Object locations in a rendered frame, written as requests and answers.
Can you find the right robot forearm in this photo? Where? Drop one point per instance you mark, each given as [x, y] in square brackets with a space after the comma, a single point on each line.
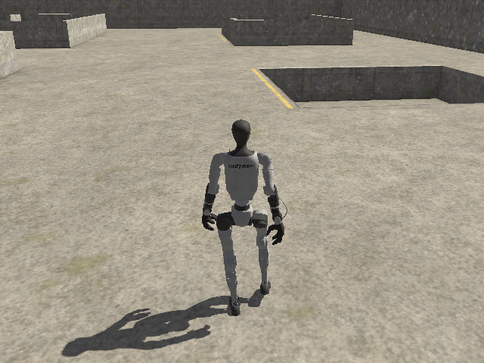
[275, 207]

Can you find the left robot forearm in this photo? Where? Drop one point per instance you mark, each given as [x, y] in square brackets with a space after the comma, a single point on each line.
[208, 202]

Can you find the robot left foot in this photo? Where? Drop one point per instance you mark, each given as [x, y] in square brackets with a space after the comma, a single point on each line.
[235, 310]

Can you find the robot right upper arm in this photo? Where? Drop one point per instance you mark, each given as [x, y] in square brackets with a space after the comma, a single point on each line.
[268, 173]

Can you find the right robot hand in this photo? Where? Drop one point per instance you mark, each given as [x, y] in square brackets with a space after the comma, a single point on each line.
[279, 234]

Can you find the left robot hand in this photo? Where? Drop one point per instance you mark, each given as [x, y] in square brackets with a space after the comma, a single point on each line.
[209, 218]

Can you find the robot left upper arm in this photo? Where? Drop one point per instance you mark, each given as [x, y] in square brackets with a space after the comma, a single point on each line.
[214, 172]

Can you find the left robot shin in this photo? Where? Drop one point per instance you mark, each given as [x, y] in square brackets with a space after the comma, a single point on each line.
[231, 278]

